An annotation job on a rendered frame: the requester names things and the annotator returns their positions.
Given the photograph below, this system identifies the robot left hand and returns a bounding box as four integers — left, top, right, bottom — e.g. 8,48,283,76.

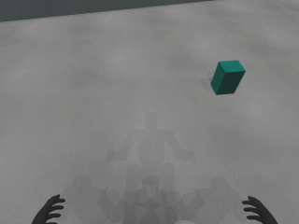
31,194,65,224

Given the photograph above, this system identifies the carton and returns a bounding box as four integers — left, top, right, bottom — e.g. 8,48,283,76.
210,60,246,95

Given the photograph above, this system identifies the robot right hand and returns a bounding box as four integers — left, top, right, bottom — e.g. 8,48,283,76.
242,196,278,224

